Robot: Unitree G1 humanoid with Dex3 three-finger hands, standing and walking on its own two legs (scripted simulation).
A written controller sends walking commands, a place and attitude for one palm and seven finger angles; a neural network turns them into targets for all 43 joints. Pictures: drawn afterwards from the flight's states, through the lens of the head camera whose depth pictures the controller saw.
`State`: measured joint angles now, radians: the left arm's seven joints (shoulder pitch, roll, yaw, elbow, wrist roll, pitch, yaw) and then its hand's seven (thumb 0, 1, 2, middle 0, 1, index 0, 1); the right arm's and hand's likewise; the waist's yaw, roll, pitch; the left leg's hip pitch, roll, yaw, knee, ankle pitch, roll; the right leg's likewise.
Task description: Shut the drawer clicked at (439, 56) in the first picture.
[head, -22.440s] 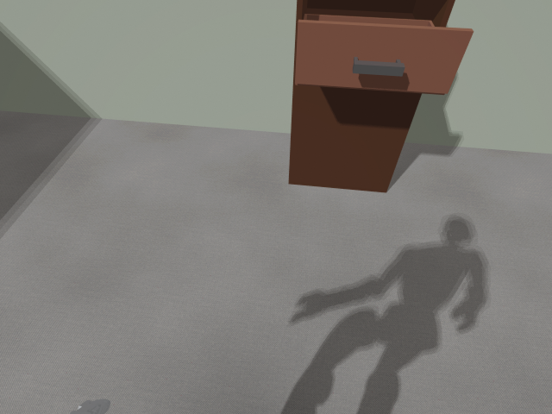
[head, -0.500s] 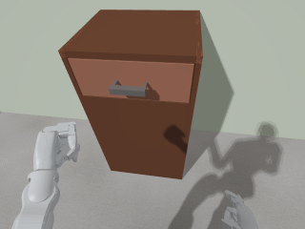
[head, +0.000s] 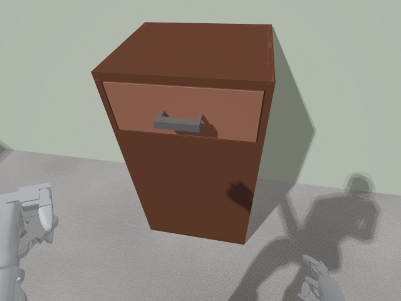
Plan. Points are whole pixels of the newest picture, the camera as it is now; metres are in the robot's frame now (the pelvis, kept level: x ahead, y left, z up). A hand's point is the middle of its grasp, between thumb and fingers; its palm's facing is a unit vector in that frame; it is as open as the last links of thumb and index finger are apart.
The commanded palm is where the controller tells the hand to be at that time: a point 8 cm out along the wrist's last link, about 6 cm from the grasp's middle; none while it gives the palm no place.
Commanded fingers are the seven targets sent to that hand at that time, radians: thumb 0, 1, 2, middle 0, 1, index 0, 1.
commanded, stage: draw the hand back to the body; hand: left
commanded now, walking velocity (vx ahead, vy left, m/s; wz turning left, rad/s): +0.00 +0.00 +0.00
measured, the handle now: (179, 119) +0.58 +0.16 +0.04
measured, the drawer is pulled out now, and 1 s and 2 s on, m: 0.00 0.00 0.00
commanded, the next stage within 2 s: step back with the hand held close in 0.02 s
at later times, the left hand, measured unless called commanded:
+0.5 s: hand (58, 225) +0.17 +0.25 +0.14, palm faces +0.29 -0.81 -0.51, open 3.2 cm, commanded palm +0.11 +0.29 +0.17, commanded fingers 0.00 0.90 0.90 -1.40 -1.60 -1.40 -1.60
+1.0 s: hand (15, 263) +0.11 +0.26 +0.16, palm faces +0.40 -0.77 -0.49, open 3.3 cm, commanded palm +0.04 +0.30 +0.17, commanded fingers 0.00 0.90 0.90 -1.40 -1.60 -1.40 -1.60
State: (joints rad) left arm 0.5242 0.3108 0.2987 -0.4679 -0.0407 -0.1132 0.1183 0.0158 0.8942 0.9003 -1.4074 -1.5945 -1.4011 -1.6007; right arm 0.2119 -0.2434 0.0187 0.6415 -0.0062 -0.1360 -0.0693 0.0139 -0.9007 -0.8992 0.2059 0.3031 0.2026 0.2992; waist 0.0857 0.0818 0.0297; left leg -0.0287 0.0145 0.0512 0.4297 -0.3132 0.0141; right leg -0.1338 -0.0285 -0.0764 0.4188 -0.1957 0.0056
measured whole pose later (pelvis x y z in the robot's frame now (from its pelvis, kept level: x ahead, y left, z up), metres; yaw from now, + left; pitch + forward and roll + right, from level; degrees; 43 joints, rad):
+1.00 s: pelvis -0.08 +0.02 -0.02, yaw +2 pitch +0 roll -1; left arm 0.58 0.39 0.41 -0.59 0.01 -0.26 0.14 0.02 0.89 0.90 -1.41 -1.59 -1.40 -1.60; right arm 0.25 -0.22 0.00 0.55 0.00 -0.10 -0.07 0.01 -0.90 -0.90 0.21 0.30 0.21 0.30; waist -0.01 -0.02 0.04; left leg -0.37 -0.03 0.04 0.65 -0.28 0.06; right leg -0.41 -0.01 0.04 0.62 -0.17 0.04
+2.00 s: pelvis -0.26 +0.01 -0.01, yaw -4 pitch -1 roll -1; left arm 0.62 0.38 0.36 -0.58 -0.04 -0.19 0.14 0.01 0.89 0.90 -1.41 -1.59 -1.40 -1.60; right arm 0.24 -0.21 0.02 0.63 -0.02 -0.10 -0.07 0.01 -0.90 -0.90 0.21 0.30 0.21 0.30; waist 0.01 -0.02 -0.05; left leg -0.37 0.01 0.04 0.66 -0.33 0.01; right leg -0.27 0.01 -0.02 0.50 -0.24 -0.02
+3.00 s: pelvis -0.31 +0.01 -0.01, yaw +0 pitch -2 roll +0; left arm 0.30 0.21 0.04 0.89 0.03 0.05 0.04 0.02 0.91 0.90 -1.07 -1.33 -1.05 -1.25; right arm 0.27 -0.18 0.01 0.94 -0.03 0.02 -0.01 0.01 -0.90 -0.90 0.20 0.30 0.20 0.30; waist -0.01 -0.03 0.05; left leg -0.29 0.04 0.04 0.58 -0.26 -0.01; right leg -0.30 0.00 -0.09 0.56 -0.24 -0.04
